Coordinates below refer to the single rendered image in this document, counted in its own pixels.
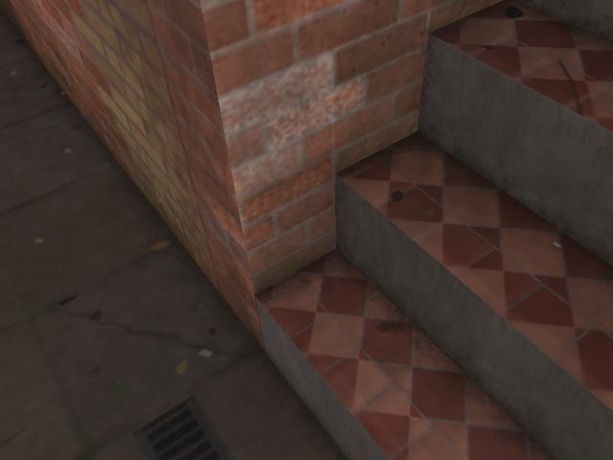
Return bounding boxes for stairs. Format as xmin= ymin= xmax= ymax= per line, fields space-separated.
xmin=254 ymin=0 xmax=613 ymax=460

